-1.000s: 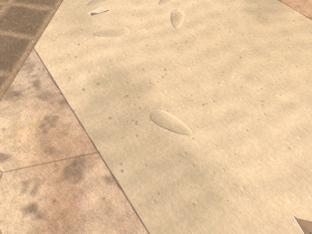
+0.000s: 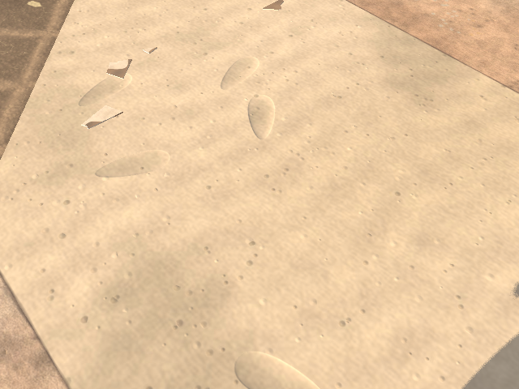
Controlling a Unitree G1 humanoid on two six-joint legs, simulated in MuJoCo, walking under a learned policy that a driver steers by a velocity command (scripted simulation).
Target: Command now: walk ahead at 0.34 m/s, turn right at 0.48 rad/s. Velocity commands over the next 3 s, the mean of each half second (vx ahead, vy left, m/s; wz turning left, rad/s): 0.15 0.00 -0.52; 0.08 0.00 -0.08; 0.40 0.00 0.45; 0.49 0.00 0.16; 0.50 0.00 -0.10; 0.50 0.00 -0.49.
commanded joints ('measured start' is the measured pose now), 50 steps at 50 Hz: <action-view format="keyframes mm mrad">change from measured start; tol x32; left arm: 1 -1 1 -3 -66 13 -7 -17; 50 44 40 13 -163 14 -58 -1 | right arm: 1 -118 -150 -33 -79 2 -7 -24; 50 -107 -135 5 -170 47 60 -18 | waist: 1 41 115 16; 13 96 -68 -424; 50 78 94 67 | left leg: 1 -85 231 -7 -105 499 124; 9 92 265 30 291 698 46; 12 -500 -64 -159 1121 -577 -122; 13 -543 -12 -277 1150 -490 -99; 34 -21 231 -387 84 152 29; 50 -346 105 -458 130 -503 99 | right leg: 1 96 0 -42 -188 176 8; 9 321 123 -147 -466 77 -92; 11 736 -93 200 -468 851 -226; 12 929 -287 620 -541 787 -462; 19 424 -62 294 -690 269 -267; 50 448 82 27 -517 -363 -70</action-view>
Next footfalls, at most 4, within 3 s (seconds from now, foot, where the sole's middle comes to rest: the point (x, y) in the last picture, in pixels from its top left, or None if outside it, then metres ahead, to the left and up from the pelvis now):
0.20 right None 0.25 -0.13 -0.78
0.66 left None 0.27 0.10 -0.78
1.38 left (217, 373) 0.53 0.11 -0.78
1.96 right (279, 256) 0.88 -0.07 -0.78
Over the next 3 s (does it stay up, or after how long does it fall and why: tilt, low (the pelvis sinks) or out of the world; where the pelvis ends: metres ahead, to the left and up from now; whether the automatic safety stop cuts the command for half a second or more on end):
stays up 1.27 0.02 -0.03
